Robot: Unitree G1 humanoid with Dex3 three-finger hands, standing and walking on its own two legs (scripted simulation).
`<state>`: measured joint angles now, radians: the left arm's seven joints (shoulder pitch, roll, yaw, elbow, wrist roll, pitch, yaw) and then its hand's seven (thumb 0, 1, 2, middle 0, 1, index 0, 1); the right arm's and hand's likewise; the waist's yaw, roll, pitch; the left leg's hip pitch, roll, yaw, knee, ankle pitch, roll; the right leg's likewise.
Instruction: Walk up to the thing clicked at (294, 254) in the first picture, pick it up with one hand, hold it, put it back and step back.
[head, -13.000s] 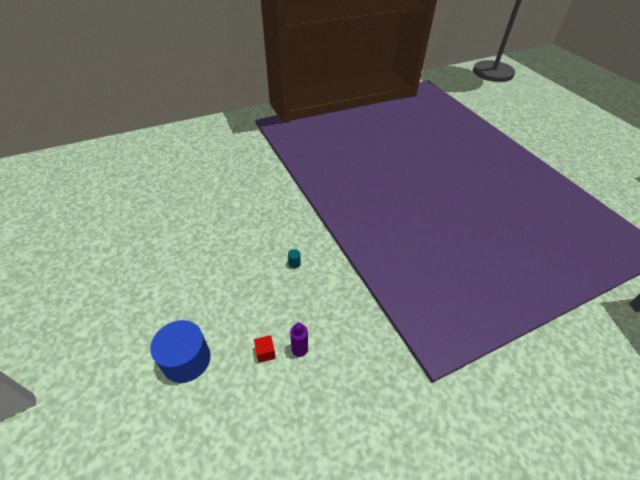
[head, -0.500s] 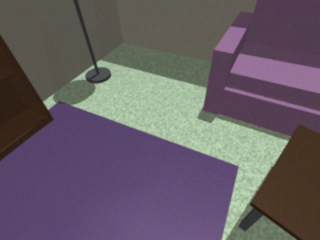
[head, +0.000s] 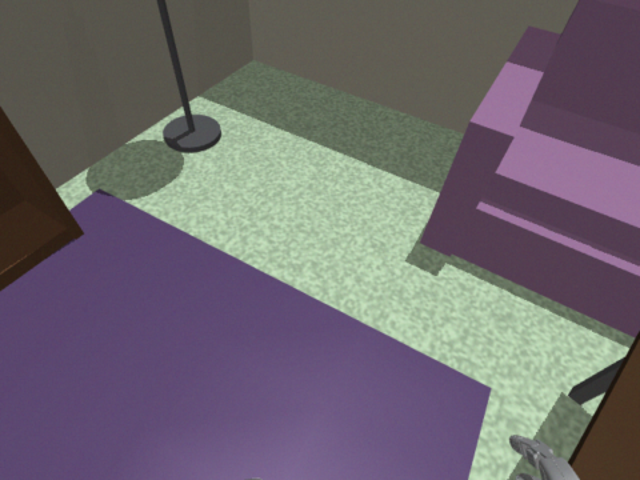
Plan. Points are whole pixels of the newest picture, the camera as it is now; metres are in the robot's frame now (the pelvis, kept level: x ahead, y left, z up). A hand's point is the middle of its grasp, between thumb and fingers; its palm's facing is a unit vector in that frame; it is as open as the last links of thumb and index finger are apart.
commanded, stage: walk up
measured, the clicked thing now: out of the picture -0.49 +0.72 -0.75
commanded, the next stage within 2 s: none
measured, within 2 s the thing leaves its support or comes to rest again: neither
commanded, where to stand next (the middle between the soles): +0.77 -0.02 m, yaw -2 degrees
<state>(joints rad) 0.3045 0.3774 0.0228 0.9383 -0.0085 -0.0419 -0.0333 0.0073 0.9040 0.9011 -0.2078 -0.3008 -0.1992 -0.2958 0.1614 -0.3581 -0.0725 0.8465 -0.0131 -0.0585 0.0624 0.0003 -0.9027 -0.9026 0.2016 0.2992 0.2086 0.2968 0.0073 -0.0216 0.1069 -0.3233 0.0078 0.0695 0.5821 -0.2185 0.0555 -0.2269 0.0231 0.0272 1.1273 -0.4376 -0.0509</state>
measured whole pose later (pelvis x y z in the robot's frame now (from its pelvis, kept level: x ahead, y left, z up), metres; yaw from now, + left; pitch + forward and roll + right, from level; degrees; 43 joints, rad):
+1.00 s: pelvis +0.43 +0.01 +0.01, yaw -1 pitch -3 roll -1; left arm 0.32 0.44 0.04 0.89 0.00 -0.05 -0.05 0.01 0.90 0.90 -0.21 -0.30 -0.20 -0.30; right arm 0.28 -0.37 -0.05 0.83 0.00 -0.08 0.05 0.00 -0.90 -0.90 0.20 0.30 0.21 0.30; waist -0.01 -0.07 0.08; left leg -0.25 0.01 0.09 0.52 -0.22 0.05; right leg -0.43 -0.03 0.05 1.06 -0.32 -0.04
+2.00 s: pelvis +0.76 -0.05 +0.00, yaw +36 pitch -3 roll +0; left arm 0.19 0.40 0.03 0.79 0.00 0.08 -0.05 0.01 0.91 0.90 -0.21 -0.30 -0.20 -0.30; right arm 0.20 -0.35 -0.02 0.75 -0.01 0.03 -0.01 0.00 -0.90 -0.90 0.20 0.30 0.21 0.30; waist 0.00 -0.09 0.17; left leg -0.36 -0.05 -0.06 0.54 -0.13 0.03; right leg -0.45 -0.03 0.03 1.06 -0.47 0.03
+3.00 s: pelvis +0.77 -0.12 +0.01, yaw +90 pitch -1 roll +0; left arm 0.24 0.45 0.07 0.79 0.02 0.01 -0.07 0.01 0.90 0.90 -0.21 -0.30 -0.20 -0.30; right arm 0.39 -0.41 -0.05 0.76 -0.02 0.02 0.04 0.00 -0.90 -0.90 0.20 0.30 0.21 0.30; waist -0.01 -0.06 0.04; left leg -0.19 -0.10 -0.17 0.48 -0.27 0.04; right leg -0.51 -0.05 0.00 0.91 -0.33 0.00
